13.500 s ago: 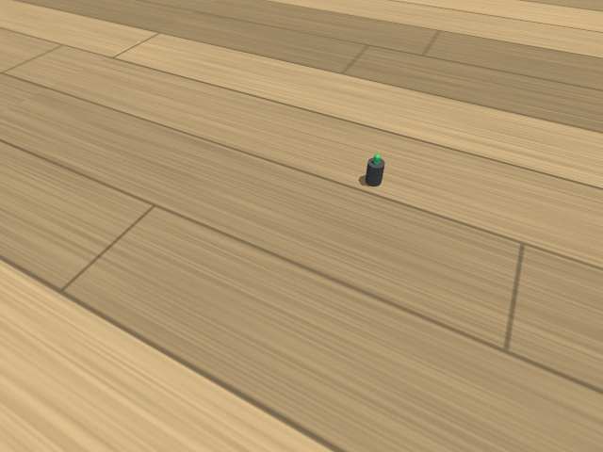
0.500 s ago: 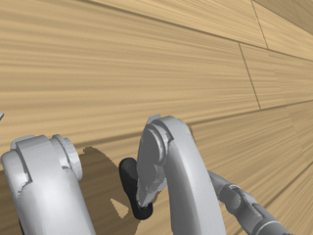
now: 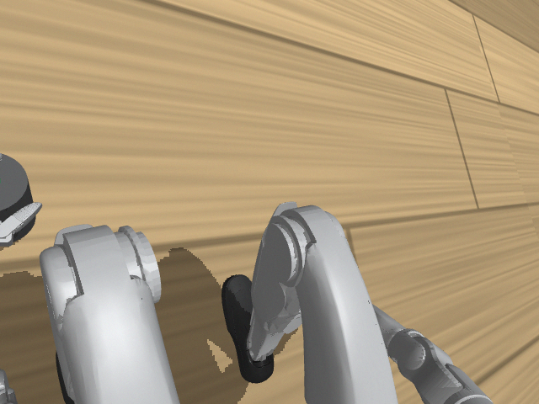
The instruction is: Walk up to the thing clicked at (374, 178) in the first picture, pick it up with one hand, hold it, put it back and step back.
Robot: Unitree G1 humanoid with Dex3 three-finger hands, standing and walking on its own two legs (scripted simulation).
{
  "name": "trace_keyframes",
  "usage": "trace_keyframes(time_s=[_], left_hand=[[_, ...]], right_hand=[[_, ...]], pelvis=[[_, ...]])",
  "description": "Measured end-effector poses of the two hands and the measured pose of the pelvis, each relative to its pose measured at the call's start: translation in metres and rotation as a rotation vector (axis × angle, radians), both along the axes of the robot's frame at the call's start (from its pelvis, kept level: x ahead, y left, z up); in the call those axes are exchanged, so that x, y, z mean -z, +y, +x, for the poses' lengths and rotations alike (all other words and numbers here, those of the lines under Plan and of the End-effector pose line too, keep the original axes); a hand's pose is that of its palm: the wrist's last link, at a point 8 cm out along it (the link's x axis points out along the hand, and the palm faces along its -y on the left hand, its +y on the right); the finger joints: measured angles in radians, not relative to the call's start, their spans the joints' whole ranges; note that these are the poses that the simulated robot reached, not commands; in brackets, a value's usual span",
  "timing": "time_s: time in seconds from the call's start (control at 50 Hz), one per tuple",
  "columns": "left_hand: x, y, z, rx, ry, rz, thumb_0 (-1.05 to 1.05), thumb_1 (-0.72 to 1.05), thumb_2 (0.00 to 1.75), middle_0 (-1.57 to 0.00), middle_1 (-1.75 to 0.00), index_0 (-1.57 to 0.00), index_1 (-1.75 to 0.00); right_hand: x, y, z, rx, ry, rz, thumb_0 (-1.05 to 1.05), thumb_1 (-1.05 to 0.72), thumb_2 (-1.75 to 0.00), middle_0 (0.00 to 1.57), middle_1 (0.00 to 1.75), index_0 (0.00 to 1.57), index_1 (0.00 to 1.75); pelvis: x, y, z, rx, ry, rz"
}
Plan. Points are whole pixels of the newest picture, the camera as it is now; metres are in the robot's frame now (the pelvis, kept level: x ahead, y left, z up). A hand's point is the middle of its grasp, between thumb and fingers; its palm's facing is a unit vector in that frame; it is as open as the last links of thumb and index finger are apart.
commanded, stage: settle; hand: left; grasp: from the side
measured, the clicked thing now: out of the picture +0.39 +0.28 -0.18
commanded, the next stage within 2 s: lift in 1.62 s
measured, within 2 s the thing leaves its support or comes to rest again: neither
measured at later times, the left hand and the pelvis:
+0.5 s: hand out of the picture +0.38 +0.29 -0.05, palm faces +0.31 -0.95 -0.06, open 9.1 cm; pelvis +0.02 -0.01 +0.03, yaw +5 degrees
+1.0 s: hand out of the picture +0.38 +0.28 +0.02, palm faces +0.29 -0.95 -0.07, open 9.2 cm; pelvis +0.03 -0.02 +0.07, yaw +10 degrees
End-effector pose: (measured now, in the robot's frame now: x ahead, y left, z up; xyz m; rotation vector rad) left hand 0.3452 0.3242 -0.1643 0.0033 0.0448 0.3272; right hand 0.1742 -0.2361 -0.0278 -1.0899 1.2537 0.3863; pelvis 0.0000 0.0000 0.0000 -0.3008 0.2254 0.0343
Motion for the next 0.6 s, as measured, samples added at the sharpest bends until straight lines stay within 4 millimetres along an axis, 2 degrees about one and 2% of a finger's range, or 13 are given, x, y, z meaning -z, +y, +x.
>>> trace_keyframes(time_s=[0.12,0.28,0.42,0.6], left_hand=[[-0.028,0.011,-0.005,-0.016,-0.005,0.021,0.01,-0.34,0.91,-0.66,-0.94,-0.89,-1.06],[-0.074,0.021,-0.003,-0.007,-0.013,0.049,0.01,-0.35,0.92,-0.67,-0.93,-0.9,-1.05],[-0.106,0.017,-0.004,0.013,-0.004,0.046,0.01,-0.36,0.93,-0.67,-0.92,-0.9,-1.05],[-0.135,0.008,-0.008,0.027,0.036,0.048,0.01,-0.36,0.93,-0.68,-0.91,-0.9,-1.05]], right_hand=[[0.004,0.003,0.009,0.042,-0.022,0.053,0.0,-0.91,-0.9,0.2,0.3,0.21,0.3],[0.01,0.006,0.025,0.12,-0.077,0.144,0.0,-0.9,-0.9,0.2,0.3,0.21,0.3],[0.016,0.004,0.036,0.206,-0.111,0.215,0.0,-0.9,-0.89,0.2,0.3,0.21,0.3],[0.023,-0.004,0.041,0.305,-0.137,0.276,0.0,-0.9,-0.9,0.2,0.3,0.21,0.3]], pelvis=[[-0.009,-0.002,0.004,-0.015,0.051,0.014],[-0.02,-0.005,0.008,-0.033,0.126,0.039],[-0.029,-0.008,0.013,-0.051,0.193,0.069],[-0.041,-0.016,0.018,-0.068,0.258,0.111]])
